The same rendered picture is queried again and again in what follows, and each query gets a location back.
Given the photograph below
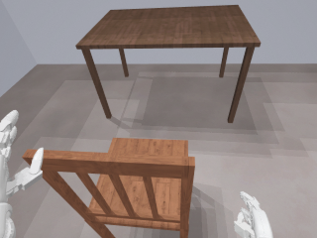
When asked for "left robot hand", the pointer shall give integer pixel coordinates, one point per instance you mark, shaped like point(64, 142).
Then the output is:
point(26, 177)

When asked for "robot left forearm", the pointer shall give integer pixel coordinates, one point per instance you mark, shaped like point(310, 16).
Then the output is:
point(7, 227)

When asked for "table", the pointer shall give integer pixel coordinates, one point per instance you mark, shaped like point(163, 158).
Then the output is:
point(219, 26)

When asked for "chair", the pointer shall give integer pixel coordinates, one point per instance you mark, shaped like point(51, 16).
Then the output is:
point(145, 183)

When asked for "right robot hand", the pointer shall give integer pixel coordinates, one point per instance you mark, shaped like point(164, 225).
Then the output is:
point(258, 223)

